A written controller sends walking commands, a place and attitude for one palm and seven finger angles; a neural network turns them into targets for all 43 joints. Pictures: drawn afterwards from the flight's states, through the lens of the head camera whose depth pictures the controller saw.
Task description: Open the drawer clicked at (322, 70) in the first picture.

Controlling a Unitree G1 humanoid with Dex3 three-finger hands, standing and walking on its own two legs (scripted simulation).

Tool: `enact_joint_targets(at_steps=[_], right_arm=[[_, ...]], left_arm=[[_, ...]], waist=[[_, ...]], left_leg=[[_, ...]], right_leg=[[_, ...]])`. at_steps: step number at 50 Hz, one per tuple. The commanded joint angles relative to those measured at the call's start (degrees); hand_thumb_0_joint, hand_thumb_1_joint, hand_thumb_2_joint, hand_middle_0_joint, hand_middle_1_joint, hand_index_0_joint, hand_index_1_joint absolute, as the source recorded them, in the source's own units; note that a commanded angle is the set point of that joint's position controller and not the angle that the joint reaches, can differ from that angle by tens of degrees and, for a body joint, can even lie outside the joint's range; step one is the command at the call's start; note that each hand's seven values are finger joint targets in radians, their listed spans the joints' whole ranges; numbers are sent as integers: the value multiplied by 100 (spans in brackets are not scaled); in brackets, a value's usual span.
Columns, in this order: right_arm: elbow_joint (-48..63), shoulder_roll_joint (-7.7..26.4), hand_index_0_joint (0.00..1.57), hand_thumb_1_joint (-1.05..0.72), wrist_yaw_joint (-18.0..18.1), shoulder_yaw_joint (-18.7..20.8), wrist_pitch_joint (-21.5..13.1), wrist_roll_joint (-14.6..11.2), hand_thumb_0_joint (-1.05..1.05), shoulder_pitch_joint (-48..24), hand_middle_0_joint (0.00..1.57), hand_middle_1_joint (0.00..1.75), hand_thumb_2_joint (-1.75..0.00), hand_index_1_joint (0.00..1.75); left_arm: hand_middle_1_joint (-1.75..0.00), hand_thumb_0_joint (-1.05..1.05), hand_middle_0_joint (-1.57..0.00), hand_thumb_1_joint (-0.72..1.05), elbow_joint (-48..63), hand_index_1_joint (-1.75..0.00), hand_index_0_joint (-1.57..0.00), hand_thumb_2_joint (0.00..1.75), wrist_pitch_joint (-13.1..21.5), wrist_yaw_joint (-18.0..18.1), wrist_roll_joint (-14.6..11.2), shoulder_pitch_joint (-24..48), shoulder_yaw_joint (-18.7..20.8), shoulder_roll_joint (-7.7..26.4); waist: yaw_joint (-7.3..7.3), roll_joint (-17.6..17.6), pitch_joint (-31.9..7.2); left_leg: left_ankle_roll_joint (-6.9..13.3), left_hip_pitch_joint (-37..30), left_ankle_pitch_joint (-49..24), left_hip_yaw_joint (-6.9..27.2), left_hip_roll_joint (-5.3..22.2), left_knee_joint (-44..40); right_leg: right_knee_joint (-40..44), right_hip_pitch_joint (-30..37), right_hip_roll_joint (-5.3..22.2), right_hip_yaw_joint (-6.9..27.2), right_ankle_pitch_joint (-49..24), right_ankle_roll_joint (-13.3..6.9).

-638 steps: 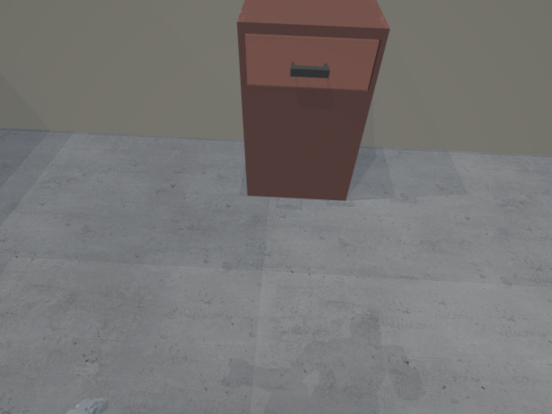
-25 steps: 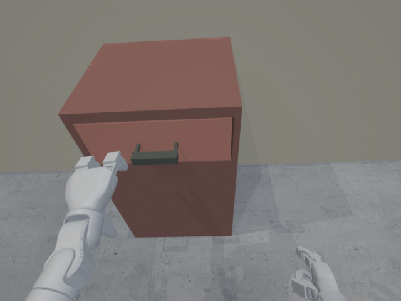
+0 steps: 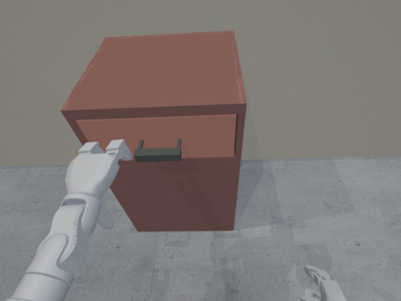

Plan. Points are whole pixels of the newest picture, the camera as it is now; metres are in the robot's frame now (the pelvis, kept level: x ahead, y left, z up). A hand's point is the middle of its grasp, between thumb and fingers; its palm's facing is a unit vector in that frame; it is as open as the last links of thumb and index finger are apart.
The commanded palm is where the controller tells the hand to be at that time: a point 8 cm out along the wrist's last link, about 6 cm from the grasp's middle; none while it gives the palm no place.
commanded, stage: raise the hand with hooked fingers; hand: left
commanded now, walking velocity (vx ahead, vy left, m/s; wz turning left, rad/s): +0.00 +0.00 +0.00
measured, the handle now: (159, 148) +0.52 +0.21 -0.06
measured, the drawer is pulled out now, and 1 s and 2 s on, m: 0.00 0.00 0.00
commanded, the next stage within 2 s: move the hooked fingers above the handle in 0.08 s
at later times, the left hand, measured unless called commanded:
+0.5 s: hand (119, 177) +0.33 +0.22 +0.06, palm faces +0.03 -0.07 -1.00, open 13.8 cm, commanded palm +0.31 +0.23 +0.11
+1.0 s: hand (136, 163) +0.39 +0.21 +0.03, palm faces +0.01 -0.04 -1.00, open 13.8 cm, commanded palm +0.37 +0.21 +0.09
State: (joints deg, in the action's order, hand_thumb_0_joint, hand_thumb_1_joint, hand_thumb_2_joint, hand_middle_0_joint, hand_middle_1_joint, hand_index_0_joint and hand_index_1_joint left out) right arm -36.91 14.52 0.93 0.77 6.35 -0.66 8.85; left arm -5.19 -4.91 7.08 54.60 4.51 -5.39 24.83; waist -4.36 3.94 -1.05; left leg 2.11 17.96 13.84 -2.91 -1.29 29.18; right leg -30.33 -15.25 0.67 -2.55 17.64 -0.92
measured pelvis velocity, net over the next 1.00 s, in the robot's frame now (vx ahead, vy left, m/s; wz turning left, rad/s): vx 0.01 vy -0.01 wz -0.01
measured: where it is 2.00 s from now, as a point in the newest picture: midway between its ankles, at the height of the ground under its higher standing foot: outside the picture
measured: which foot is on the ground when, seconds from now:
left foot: down 0.00-1.00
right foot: down 0.00-1.00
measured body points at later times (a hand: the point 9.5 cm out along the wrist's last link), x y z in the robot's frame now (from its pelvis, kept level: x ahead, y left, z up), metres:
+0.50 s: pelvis +0.00 -0.01 +0.00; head +0.02 -0.04 +0.45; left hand +0.32 +0.22 +0.11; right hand +0.18 -0.24 -0.12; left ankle +0.01 +0.10 -0.74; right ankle -0.02 -0.11 -0.74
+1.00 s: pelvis +0.01 -0.01 -0.01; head +0.05 -0.04 +0.44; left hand +0.39 +0.21 +0.09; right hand +0.12 -0.27 -0.14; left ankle +0.01 +0.10 -0.73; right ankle -0.02 -0.11 -0.74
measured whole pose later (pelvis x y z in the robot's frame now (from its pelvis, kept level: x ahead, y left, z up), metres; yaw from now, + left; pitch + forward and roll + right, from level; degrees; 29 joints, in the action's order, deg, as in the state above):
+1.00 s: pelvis +0.01 -0.01 -0.01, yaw +0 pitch +9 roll +1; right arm -39.3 14.4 1.6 3.1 6.4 -1.6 13.3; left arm -32.9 -4.3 14.3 58.2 23.1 -6.5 21.9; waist -0.5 3.1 -5.0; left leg 1.3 26.8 17.0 -2.9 -0.2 35.2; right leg -36.3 -24.2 -0.2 -2.4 20.7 -1.9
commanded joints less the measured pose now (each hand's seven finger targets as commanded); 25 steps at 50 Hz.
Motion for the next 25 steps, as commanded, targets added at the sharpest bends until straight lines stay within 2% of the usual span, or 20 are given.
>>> enact_joint_targets(at_steps=[1,5,6,9,12,15,17,19,20,22,24,25], right_arm=[[815,545,20,-90,65,202,-308,-22,0,-771,20,30,-90,30],[802,561,20,-90,87,184,-311,-48,0,-843,20,30,-90,30],[807,566,20,-90,91,188,-309,-43,0,-845,20,30,-90,30],[811,549,20,-90,97,162,-295,-46,0,-860,20,30,-90,30],[754,582,20,-90,143,134,-282,-51,0,-840,20,30,-90,30],[724,557,20,-90,176,130,-302,-47,0,-755,20,30,-90,30],[723,573,20,-90,193,163,-324,-33,0,-723,20,30,-90,30],[703,537,20,-90,194,157,-322,-41,0,-676,20,30,-90,30],[693,525,20,-90,195,171,-324,-43,0,-648,20,30,-90,30],[662,565,20,-90,205,187,-321,-50,0,-598,20,30,-90,30],[636,565,20,-90,211,198,-322,-62,0,-517,20,30,-90,30],[648,565,20,-90,217,217,-316,-57,0,-516,20,30,-90,30]], left_arm=[[-120,0,-30,-50,1097,-120,-30,30,-17,480,49,1688,786,1109],[-120,0,-30,-50,994,-120,-30,30,-176,437,31,1691,659,1063],[-120,0,-30,-50,1099,-120,-30,30,-190,418,36,1706,621,1046],[-120,0,-30,-50,981,-120,-30,30,-233,327,18,1657,549,983],[-120,0,-30,-50,606,-120,-30,30,-229,262,74,1961,517,996],[-120,0,-30,-50,381,-120,-30,30,-138,286,125,2395,436,964],[-120,0,-30,-50,321,-120,-30,30,-52,324,162,2461,629,1159],[-120,0,-30,-50,180,-120,-30,30,5,374,185,2621,493,1009],[-120,0,-30,-50,72,-120,-30,30,26,397,178,2660,453,951],[-120,0,-30,-50,-202,-120,-30,30,24,439,203,2751,601,1102],[-120,0,-30,-50,-387,-120,-30,30,37,485,218,2936,590,1109],[-120,0,-30,-50,-409,-120,-30,30,39,500,231,2898,585,1088]], waist=[[-15,-223,-1501],[-3,-258,-1439],[-7,-176,-1600],[21,-254,-1360],[90,-444,-1202],[124,-451,-1249],[77,-401,-1466],[103,-269,-1480],[115,-337,-1471],[125,-404,-1493],[145,-471,-1511],[118,-410,-1661]], left_leg=[[-45,-919,-1538,280,-19,-258],[-26,-869,-1359,238,-40,-319],[-20,-940,-1483,244,-52,-290],[-19,-879,-1352,252,-46,-330],[-5,-761,-1129,220,-61,-326],[8,-730,-1091,204,-85,-264],[21,-757,-1152,195,-94,-198],[9,-707,-1144,188,-100,-157],[19,-679,-1140,169,-106,-120],[19,-578,-1118,171,-114,-81],[32,-489,-1134,150,-114,-46],[34,-510,-1224,134,-121,-6]], right_leg=[[317,139,-198,157,-1357,-136],[385,203,-184,195,-1258,-126],[352,257,-184,206,-1379,-129],[412,196,-185,190,-1275,-122],[478,82,-198,214,-1107,-107],[419,16,-174,210,-1115,-109],[403,99,-177,275,-1203,-109],[329,16,-159,248,-1211,-119],[320,-1,-157,251,-1250,-110],[312,-3,-173,272,-1259,-105],[257,-13,-153,273,-1343,-99],[208,37,-153,281,-1459,-100]])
